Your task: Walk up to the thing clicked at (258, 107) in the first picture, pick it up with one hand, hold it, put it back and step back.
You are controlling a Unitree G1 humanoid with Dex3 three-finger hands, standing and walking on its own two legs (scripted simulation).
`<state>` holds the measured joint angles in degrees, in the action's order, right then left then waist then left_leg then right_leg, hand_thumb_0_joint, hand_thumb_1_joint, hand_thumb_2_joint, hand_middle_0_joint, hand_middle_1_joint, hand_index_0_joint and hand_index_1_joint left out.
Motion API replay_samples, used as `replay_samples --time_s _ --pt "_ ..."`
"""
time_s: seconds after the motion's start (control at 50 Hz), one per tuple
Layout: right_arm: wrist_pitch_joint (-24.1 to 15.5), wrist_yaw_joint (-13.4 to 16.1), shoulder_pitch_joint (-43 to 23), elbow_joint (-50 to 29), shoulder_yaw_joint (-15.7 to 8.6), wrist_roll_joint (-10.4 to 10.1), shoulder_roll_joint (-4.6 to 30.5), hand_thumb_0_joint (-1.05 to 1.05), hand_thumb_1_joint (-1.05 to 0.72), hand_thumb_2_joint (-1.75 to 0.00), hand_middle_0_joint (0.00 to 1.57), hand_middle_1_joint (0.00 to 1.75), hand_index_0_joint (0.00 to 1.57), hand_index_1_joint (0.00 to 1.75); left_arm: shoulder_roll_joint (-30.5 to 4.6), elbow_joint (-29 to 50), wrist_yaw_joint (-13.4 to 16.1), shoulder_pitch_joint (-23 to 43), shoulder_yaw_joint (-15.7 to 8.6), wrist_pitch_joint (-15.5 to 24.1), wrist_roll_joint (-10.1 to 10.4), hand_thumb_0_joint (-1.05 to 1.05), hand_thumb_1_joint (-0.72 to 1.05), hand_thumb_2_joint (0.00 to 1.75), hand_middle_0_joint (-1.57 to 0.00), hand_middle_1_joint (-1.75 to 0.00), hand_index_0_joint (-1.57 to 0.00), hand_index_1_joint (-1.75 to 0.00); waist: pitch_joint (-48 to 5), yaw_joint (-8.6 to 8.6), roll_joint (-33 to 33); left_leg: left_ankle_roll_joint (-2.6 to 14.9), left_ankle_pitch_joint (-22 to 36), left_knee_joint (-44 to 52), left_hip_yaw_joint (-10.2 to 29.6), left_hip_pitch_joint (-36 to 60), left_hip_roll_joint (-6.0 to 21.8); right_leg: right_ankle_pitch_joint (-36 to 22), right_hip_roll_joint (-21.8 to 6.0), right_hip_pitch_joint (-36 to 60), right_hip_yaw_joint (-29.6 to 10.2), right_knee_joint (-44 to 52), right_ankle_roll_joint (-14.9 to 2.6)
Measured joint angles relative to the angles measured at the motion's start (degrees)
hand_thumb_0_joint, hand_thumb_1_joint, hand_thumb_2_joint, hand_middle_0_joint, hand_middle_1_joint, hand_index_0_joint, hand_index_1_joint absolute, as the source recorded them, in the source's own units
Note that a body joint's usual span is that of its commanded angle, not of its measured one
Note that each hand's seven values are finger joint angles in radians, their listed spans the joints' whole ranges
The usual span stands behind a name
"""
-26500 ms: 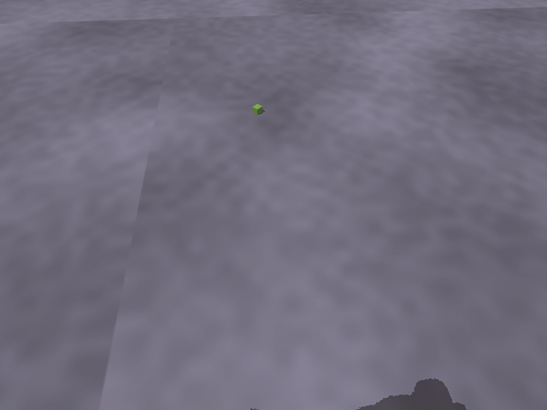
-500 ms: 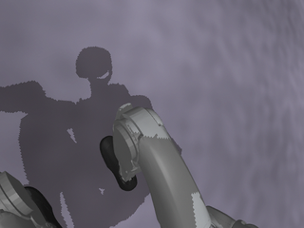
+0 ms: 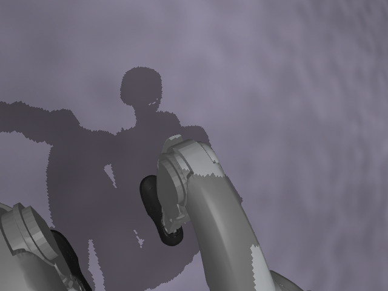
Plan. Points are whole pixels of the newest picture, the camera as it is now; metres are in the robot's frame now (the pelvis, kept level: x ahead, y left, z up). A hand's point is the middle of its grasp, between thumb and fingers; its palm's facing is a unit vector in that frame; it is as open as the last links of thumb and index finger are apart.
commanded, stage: withdraw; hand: left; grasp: from above
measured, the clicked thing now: out of the picture +0.44 +0.32 -0.30
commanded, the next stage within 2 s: home in 0.76 s
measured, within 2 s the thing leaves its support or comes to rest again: neither
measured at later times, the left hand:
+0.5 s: hand out of the picture +0.43 +0.30 -0.12, palm faces -0.50 -0.17 -0.85, open 13.3 cm
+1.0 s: hand out of the picture +0.45 +0.31 -0.14, palm faces -0.33 -0.15 -0.93, open 12.7 cm
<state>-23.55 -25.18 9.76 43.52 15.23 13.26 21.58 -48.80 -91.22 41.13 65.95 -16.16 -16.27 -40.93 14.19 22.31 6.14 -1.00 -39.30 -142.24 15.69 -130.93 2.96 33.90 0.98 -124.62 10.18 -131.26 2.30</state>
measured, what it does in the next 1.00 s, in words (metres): stands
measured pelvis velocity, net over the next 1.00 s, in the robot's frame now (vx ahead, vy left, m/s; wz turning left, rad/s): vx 0.02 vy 0.00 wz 0.13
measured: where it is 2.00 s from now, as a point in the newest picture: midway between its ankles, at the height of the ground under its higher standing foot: (123, 251)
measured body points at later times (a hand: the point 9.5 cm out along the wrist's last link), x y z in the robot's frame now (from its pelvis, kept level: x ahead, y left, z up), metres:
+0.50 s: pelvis +0.00 -0.01 +0.02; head +0.21 +0.06 +0.42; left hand +0.45 +0.31 -0.07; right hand +0.12 -0.27 -0.09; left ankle +0.08 +0.13 -0.29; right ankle +0.13 -0.12 -0.29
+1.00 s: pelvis +0.02 +0.00 +0.02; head +0.24 +0.08 +0.40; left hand +0.46 +0.32 -0.09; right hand +0.10 -0.27 -0.09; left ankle +0.08 +0.13 -0.29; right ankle +0.13 -0.12 -0.29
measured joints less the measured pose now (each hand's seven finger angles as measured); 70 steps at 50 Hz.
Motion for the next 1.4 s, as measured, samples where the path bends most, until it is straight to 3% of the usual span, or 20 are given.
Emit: replay_samples --time_s 0.06,0.2,0.32,0.4,0.5,0.6,0.7,0.78,0.84,0.9,0.96,1.04,1.14,1.22,1.4 --pt "2.33 0.53 1.91 0.49 -2.26 -1.97 -0.86 0.0 -0.91 -0.9 0.2 0.3 0.2 0.3 4.25 7.05 -3.59 -3.26 4.03 -1.32 -2.05 0.0 -0.35 0.85 -0.24 -0.86 -0.24 -0.85 -5.07 -2.18 -2.49 0.04 -0.09 1.31 -1.1 -0.82 0.17 0.38 -0.21 -1.29 -0.76 0.55 -0.31" --pt "7.85 3.41 1.82 3.04 -8.77 -5.94 -1.83 0.0 -0.91 -0.9 0.2 0.3 0.2 0.3 11.51 13.21 -14.98 -10.47 12.25 -2.17 -6.83 0.0 -0.38 0.88 -0.2 -0.88 -0.2 -0.88 -16.26 -6.79 -8.39 1.03 -0.27 4.13 -4.92 -0.63 0.28 1.73 -0.95 -2.13 -3.71 1.23 -0.23" --pt "11.25 7.56 -0.66 1.87 -11.47 -6.91 -2.64 0.0 -0.91 -0.9 0.2 0.3 0.2 0.3 14.2 13.36 -25.55 -11.3 17.61 4.36 -11.33 -0.01 -0.37 0.88 -0.21 -0.87 -0.21 -0.87 -17.96 -8.98 -8.85 1.14 0.76 6.9 -7.85 2.83 0.01 1.85 -1.64 0.1 -6.09 1.83 -0.65" --pt "13.42 10.74 -1.75 -0.48 -11.44 -6.95 -2.97 0.0 -0.91 -0.9 0.2 0.3 0.2 0.3 14.49 12.19 -28.83 -10.06 19.15 11.44 -15.66 -0.01 -0.37 0.89 -0.21 -0.88 -0.21 -0.88 -17.08 -9.43 -7.98 0.8 1.58 7.96 -8.63 4.07 -0.34 1.55 -1.99 0.81 -6.75 1.94 -0.96" --pt "16.04 14.1 -2.4 -2.62 -10.85 -6.62 -3.16 0.0 -0.91 -0.9 0.2 0.3 0.2 0.3 13.09 11.18 -28.67 -9.61 18.32 19.59 -21.28 0.0 -0.36 0.89 -0.21 -0.87 -0.21 -0.88 -15.7 -9.2 -6.97 0.4 2.26 7.86 -8.62 3.44 -0.81 1.28 -2.35 0.04 -6.8 1.32 -1.23" --pt "17.68 16.3 -1.74 -2.89 -10.71 -5.96 -3.42 0.0 -0.9 -0.9 0.2 0.3 0.2 0.3 11.56 10.89 -25.82 -10.77 17.65 25.2 -25.17 0.0 -0.34 0.87 -0.22 -0.86 -0.22 -0.86 -14.7 -9.1 -5.87 0.16 2.14 6.3 -8.07 1.28 -1.12 1.45 -2.45 -1.91 -6.47 -0.09 -1.24" --pt "17.97 17.01 -0.69 -2.12 -10.68 -4.72 -3.88 0.0 -0.9 -0.9 0.2 0.3 0.2 0.3 11.01 10.67 -20.54 -12.53 16.43 28.02 -28.31 0.0 -0.31 0.85 -0.24 -0.83 -0.24 -0.83 -13.56 -8.91 -4.6 0.16 1.57 4.34 -7.68 -0.76 -1.28 1.95 -2.4 -3.65 -6.32 -1.73 -1.02" --pt "17.64 16.79 0.26 -1.69 -11.55 -3.73 -4.64 0.0 -0.9 -0.89 0.2 0.3 0.2 0.3 11.48 13.11 -15.43 -14.78 14.45 26.95 -29.32 0.0 -0.27 0.84 -0.24 -0.81 -0.25 -0.79 -13.56 -8.43 -3.99 0.16 1.03 3.26 -7.74 -2.09 -1.35 2.5 -2.39 -4.96 -6.5 -2.8 -0.98" --pt "17.71 16.36 0.62 -1.38 -12.37 -3.44 -5.21 0.0 -0.9 -0.89 0.2 0.3 0.2 0.3 12.46 15.02 -12.8 -15.78 13.24 24.5 -28.52 0.0 -0.25 0.84 -0.24 -0.79 -0.25 -0.78 -14.6 -8.16 -4.13 0.22 0.5 3.09 -7.97 -2.6 -1.29 2.99 -2.35 -5.61 -6.73 -3.08 -0.95" --pt "17.92 15.93 0.57 -1.06 -13.21 -3.72 -5.69 0.0 -0.9 -0.89 0.2 0.3 0.2 0.3 13.61 16.18 -12.12 -15.77 12.6 21.52 -27.09 0.0 -0.24 0.84 -0.24 -0.78 -0.25 -0.76 -16.19 -8.22 -4.84 0.32 -0.07 3.73 -8.29 -2.36 -1.06 3.44 -2.24 -5.6 -6.95 -2.55 -0.92" --pt "18.08 15.73 0.35 -0.65 -13.78 -4.43 -5.88 0.0 -0.9 -0.89 0.2 0.3 0.2 0.3 14.4 15.45 -13.34 -14.62 12.51 19.03 -25.25 0.0 -0.23 0.84 -0.24 -0.78 -0.25 -0.76 -17.99 -8.5 -6.04 0.46 -0.51 5.09 -8.7 -1.54 -0.84 3.83 -2.2 -5.01 -7.17 -1.36 -0.94" --pt "18.29 15.63 0.24 -0.86 -14.41 -5.41 -5.73 0.0 -0.9 -0.89 0.21 0.3 0.2 0.3 14.54 13.97 -17.41 -13.43 11.65 17.39 -22.09 0.0 -0.2 0.86 -0.24 -0.75 -0.24 -0.74 -19.08 -8.95 -7.7 0.56 -0.75 7.2 -9.06 0.41 -0.67 4.11 -2.22 -3.23 -7.27 0.57 -0.9" --pt "19.66 15.86 1.93 -1.86 -15.85 -7.35 -5.32 0.0 -0.9 -0.89 0.2 0.3 0.2 0.3 17.07 21.32 -24.0 -17.92 12.83 17.14 -15.37 0.0 -0.06 0.88 -0.23 -0.67 -0.22 -0.67 -20.33 -11.38 -9.0 0.49 -0.62 10.65 -9.56 3.64 -0.67 4.23 -2.46 -0.15 -7.38 3.64 -1.07" --pt "21.71 16.65 2.99 -3.28 -17.25 -9.35 -5.11 0.0 -0.9 -0.9 0.2 0.3 0.2 0.3 20.5 33.94 -27.99 -26.6 13.82 16.7 -8.98 0.0 0.11 0.9 -0.23 -0.6 -0.22 -0.61 -22.15 -14.0 -9.8 0.45 -0.35 14.56 -9.98 7.14 -0.75 4.24 -2.76 3.37 -7.38 7.28 -1.22" --pt "22.92 21.1 -1.12 -6.54 -18.43 -12.5 -5.75 0.0 -0.91 -0.9 0.2 0.3 0.2 0.3 26.28 53.71 -32.44 -43.49 15.66 12.66 5.62 0.0 0.6 0.91 -0.22 -0.41 -0.21 -0.42 -25.36 -18.27 -9.03 0.45 1.4 26.62 -11.15 19.11 -0.58 2.8 -3.03 15.07 -7.43 18.79 -1.45"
